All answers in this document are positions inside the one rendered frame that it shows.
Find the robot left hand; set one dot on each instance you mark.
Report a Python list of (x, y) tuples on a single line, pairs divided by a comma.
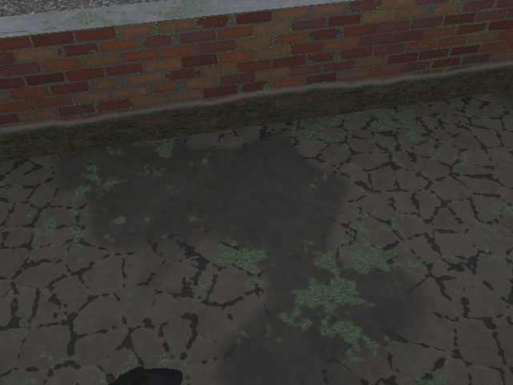
[(154, 376)]

